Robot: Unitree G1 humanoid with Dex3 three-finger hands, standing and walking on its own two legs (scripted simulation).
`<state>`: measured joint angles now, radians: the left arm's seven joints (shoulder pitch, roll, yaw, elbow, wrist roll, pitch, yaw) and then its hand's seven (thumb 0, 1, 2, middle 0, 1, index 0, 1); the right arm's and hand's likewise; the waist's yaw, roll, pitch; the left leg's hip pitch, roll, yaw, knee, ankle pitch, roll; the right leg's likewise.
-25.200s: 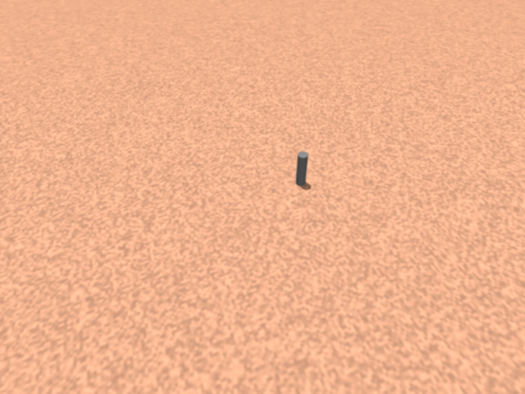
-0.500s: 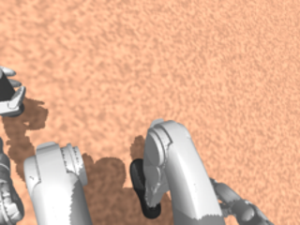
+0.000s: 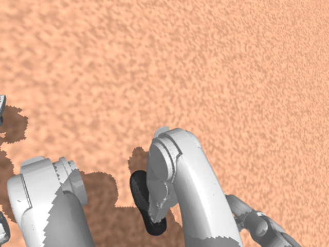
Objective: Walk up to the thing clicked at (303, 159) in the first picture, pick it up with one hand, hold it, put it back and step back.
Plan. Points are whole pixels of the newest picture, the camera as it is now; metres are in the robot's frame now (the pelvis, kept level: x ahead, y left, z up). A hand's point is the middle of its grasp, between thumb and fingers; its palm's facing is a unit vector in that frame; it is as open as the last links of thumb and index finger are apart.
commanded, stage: lower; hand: left
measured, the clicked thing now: out of the picture +0.45 +0.27 -0.17
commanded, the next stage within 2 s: loosen in 0.44 s
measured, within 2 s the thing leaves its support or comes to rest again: rests again in 1.28 s
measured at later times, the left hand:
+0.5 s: hand out of the picture +0.45 +0.26 -0.17, palm faces +0.24 -0.97 +0.00, open 6.8 cm
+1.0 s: hand out of the picture +0.45 +0.25 -0.17, palm faces +0.25 -0.97 +0.00, open 7.0 cm
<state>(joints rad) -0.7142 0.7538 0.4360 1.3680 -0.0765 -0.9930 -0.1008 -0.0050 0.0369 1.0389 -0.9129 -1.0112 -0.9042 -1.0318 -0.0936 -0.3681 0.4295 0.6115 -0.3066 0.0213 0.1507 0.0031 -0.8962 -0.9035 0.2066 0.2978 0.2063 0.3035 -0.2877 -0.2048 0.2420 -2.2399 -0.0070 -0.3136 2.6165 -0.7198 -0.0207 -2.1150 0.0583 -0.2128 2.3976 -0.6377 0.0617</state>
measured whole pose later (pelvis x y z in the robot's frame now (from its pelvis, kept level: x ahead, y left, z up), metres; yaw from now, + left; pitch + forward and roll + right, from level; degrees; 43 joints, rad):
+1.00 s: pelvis -0.01 +0.01 +0.00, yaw -2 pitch +15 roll -18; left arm -0.71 0.82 0.42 1.44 -0.09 -1.06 -0.04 -0.01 0.06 0.86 -0.92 -0.96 -0.91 -0.95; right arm -0.16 -0.37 0.51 0.57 -0.34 0.02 0.15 0.00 -0.89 -0.90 0.21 0.30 0.21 0.30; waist -0.29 -0.25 0.29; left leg -2.22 0.00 -0.36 2.64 -0.72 -0.01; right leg -2.09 0.08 -0.25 2.38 -0.61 0.07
